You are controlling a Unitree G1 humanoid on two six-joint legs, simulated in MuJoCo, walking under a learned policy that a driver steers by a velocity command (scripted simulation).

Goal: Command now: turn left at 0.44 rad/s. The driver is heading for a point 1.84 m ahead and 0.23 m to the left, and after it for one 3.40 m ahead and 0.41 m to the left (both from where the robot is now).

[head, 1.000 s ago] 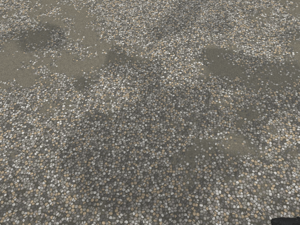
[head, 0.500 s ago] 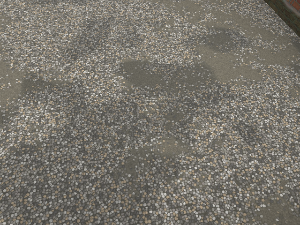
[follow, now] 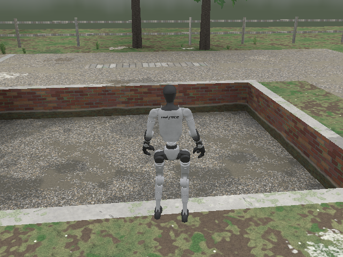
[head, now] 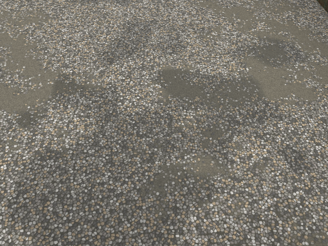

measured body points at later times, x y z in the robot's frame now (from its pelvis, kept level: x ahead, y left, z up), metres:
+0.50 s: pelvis +0.00 -0.01 +0.00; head +0.02 -0.02 +0.45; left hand +0.02 +0.26 -0.11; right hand +0.26 -0.20 -0.09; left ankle +0.02 +0.13 -0.68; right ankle +0.01 -0.11 -0.73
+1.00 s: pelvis +0.02 +0.02 -0.01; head +0.02 +0.00 +0.44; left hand +0.12 +0.29 -0.09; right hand +0.26 -0.14 -0.10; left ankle +0.01 +0.11 -0.73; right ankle +0.05 -0.06 -0.73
